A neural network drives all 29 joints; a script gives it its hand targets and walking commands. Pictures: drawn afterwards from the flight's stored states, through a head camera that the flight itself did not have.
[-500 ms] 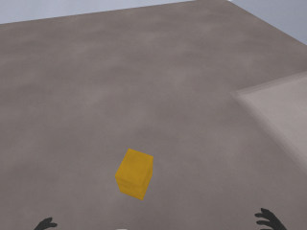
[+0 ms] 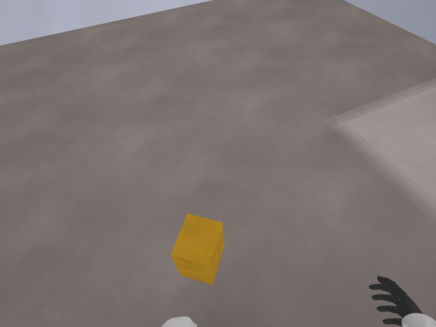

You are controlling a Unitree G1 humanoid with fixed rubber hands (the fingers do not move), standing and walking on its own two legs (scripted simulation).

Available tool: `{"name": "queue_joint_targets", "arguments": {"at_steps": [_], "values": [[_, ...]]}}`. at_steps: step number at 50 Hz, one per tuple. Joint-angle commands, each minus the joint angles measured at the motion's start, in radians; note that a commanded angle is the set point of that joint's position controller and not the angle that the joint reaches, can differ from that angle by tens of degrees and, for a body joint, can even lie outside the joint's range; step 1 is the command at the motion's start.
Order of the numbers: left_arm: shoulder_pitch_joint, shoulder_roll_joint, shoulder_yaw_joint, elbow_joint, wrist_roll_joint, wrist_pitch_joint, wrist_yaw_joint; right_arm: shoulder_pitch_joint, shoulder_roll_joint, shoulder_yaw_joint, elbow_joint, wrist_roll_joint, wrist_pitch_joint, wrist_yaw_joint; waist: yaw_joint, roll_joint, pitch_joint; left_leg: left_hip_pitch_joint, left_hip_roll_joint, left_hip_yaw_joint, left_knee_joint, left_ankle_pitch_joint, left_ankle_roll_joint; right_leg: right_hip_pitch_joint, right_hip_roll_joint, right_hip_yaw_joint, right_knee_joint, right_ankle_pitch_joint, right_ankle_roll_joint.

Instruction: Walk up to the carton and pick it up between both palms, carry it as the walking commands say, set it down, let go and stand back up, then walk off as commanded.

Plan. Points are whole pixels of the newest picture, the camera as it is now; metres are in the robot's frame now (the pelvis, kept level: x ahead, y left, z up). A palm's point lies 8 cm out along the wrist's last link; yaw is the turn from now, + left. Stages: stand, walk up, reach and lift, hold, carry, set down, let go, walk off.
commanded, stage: walk up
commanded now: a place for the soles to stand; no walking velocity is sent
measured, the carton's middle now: (200, 250) +0.49 +0.11 -0.64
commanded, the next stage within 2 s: none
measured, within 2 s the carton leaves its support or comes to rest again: neither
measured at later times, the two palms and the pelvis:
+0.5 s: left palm out of the picture +0.14 +0.51 -0.06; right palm out of the picture +0.08 -0.20 -0.13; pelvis +0.03 +0.15 -0.03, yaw -8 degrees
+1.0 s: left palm out of the picture +0.28 +0.52 -0.11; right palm out of the picture +0.07 -0.11 -0.10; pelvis +0.07 +0.24 -0.03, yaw -18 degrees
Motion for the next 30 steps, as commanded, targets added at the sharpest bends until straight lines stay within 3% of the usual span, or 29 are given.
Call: {"name": "queue_joint_targets", "arguments": {"at_steps": [1,3,5,6,7,8,9,10,11,13,15,16,17,18,19,20,21,22,23,25,28,29,30], "values": [[0.048,0.301,0.073,-0.092,0.011,-0.019,0.026,-0.01,-0.134,-0.061,-0.134,-0.006,0.014,0.024,0.009,-0.151,-0.059,-0.138,0.07,-0.066,0.067,-0.038,-0.019,0.061,-0.269,0.257,-0.096,0.144,-0.236],[0.087,0.322,0.081,-0.114,0.02,-0.019,0.031,-0.024,-0.129,-0.074,-0.174,-0.006,0.026,0.032,0.021,-0.202,-0.045,-0.087,0.054,-0.028,0.025,-0.07,-0.017,-0.035,-0.255,0.238,-0.071,0.087,-0.236],[0.086,0.344,0.088,-0.137,0.023,-0.014,0.036,0.001,-0.133,-0.087,-0.193,-0.004,0.029,0.032,0.009,-0.241,-0.044,-0.009,0.036,-0.003,-0.024,-0.057,-0.002,-0.128,-0.239,0.238,-0.047,-0.036,-0.226],[0.06,0.353,0.09,-0.151,0.025,-0.012,0.038,0.045,-0.139,-0.095,-0.192,-0.005,0.027,0.03,-0.022,-0.247,-0.057,0.072,0.022,0.022,-0.068,-0.031,0.012,-0.191,-0.22,0.219,-0.022,-0.086,-0.213],[0.021,0.349,0.086,-0.164,0.025,-0.008,0.038,0.126,-0.14,-0.104,-0.176,-0.007,0.023,0.026,-0.079,-0.221,-0.069,0.2,-0.005,0.067,-0.158,0.019,0.028,-0.283,-0.183,0.167,0.035,-0.115,-0.188],[0.019,0.289,0.067,-0.174,0.029,-0.005,0.038,0.234,-0.159,-0.117,-0.15,-0.015,0.015,0.019,-0.137,-0.112,-0.101,0.373,-0.036,0.069,-0.24,-0.009,0.058,-0.404,-0.108,0.091,0.197,-0.139,-0.152],[0.039,0.183,0.036,-0.197,0.017,-0.006,0.045,0.305,-0.246,-0.129,-0.157,-0.034,0.001,0.011,-0.172,0.205,-0.081,0.376,0.167,-0.252,-0.508,-0.213,0.141,-0.53,0.053,-0.034,0.506,-0.26,-0.092],[0.032,0.198,0.032,-0.201,0.014,0.0,0.067,0.219,-0.319,-0.137,-0.2,-0.006,-0.002,0.007,-0.134,0.232,-0.05,0.23,0.333,-0.464,-0.596,-0.228,0.247,-0.543,0.09,0.003,0.644,-0.434,-0.055],[0.071,0.245,0.041,-0.173,0.005,-0.001,0.072,0.181,-0.291,-0.133,-0.212,0.014,0.001,0.003,-0.103,0.139,-0.027,0.132,0.329,-0.439,-0.58,-0.226,0.288,-0.461,0.053,0.046,0.726,-0.399,-0.051],[0.174,0.255,0.057,-0.134,-0.004,-0.006,0.054,0.121,-0.241,-0.116,-0.231,0.011,0.001,-0.008,-0.04,0.118,0.009,0.09,0.255,-0.287,-0.489,-0.211,0.271,-0.384,0.023,-0.003,0.61,-0.316,-0.046],[0.246,0.24,0.061,-0.12,-0.001,-0.015,0.038,0.095,-0.205,-0.102,-0.257,-0.001,0.007,-0.007,-0.011,0.162,-0.004,0.035,0.225,-0.191,-0.439,-0.06,0.273,-0.209,0.022,-0.093,0.412,-0.253,-0.044],[0.297,0.223,0.06,-0.115,-0.003,-0.02,0.038,0.073,-0.196,-0.097,-0.275,-0.002,0.013,-0.004,0.024,0.145,-0.017,-0.045,0.21,-0.141,-0.386,-0.005,0.257,-0.049,0.03,-0.096,0.289,-0.162,-0.059],[0.373,0.224,0.066,-0.108,0.006,-0.03,0.043,0.072,-0.178,-0.092,-0.282,-0.001,0.021,-0.004,0.071,0.085,-0.036,-0.164,0.171,-0.075,-0.234,-0.026,0.213,0.137,0.013,-0.03,0.144,-0.094,-0.069],[0.401,0.286,0.082,-0.132,0.028,-0.039,0.054,0.105,-0.112,-0.073,-0.288,0.01,0.022,-0.008,0.098,-0.089,-0.036,-0.299,0.101,-0.001,0.003,-0.066,0.128,0.249,-0.08,0.186,0.008,-0.215,-0.078],[0.375,0.391,0.096,-0.202,0.04,-0.046,0.066,0.12,-0.045,-0.053,-0.326,0.016,0.023,-0.012,0.078,-0.266,-0.031,-0.439,0.012,0.017,0.208,-0.236,0.031,0.211,-0.399,0.694,-0.165,-0.248,-0.166],[0.315,0.431,0.107,-0.222,0.017,-0.043,0.07,0.108,-0.137,-0.082,-0.313,0.006,0.04,-0.029,0.053,-0.082,-0.046,-0.36,0.027,-0.135,0.282,-0.219,0.025,0.039,-0.435,0.763,-0.168,-0.227,-0.242],[0.256,0.402,0.099,-0.243,0.012,-0.041,0.067,0.135,-0.168,-0.094,-0.3,0.017,0.042,-0.03,0.02,-0.063,-0.025,-0.315,0.048,-0.138,0.363,-0.151,0.019,0.0,-0.4,0.672,-0.105,-0.203,-0.293],[0.216,0.349,0.091,-0.252,0.008,-0.039,0.06,0.178,-0.17,-0.102,-0.279,0.017,0.038,-0.031,0.0,-0.074,-0.017,-0.291,0.064,-0.129,0.389,-0.089,0.009,-0.024,-0.332,0.552,-0.059,-0.172,-0.285],[0.195,0.318,0.083,-0.264,0.003,-0.035,0.05,0.217,-0.175,-0.105,-0.26,0.02,0.033,-0.032,-0.007,-0.131,-0.027,-0.259,0.057,-0.101,0.395,-0.046,-0.002,-0.046,-0.259,0.445,-0.034,-0.13,-0.264],[0.161,0.284,0.069,-0.285,0.008,-0.03,0.032,0.262,-0.162,-0.1,-0.233,0.029,0.019,-0.027,-0.015,-0.216,-0.025,-0.162,0.054,-0.044,0.308,-0.033,-0.013,-0.133,-0.173,0.285,0.025,-0.023,-0.229],[0.164,0.301,0.065,-0.294,0.025,-0.016,0.011,0.223,-0.13,-0.083,-0.221,0.047,-0.001,-0.032,0.023,-0.304,-0.013,-0.036,0.017,0.065,0.078,-0.172,-0.004,-0.207,-0.128,0.244,0.069,-0.05,-0.226],[0.131,0.306,0.062,-0.301,0.022,-0.006,0.004,0.247,-0.125,-0.084,-0.201,0.05,-0.011,-0.04,0.001,-0.286,-0.023,0.061,-0.012,0.113,-0.012,-0.105,0.001,-0.263,-0.107,0.235,0.099,-0.094,-0.208],[0.094,0.292,0.055,-0.303,0.018,0.005,-0.004,0.302,-0.124,-0.087,-0.167,0.051,-0.021,-0.049,-0.042,-0.225,-0.028,0.178,-0.045,0.149,-0.123,-0.037,0.007,-0.339,-0.078,0.203,0.17,-0.134,-0.176]]}}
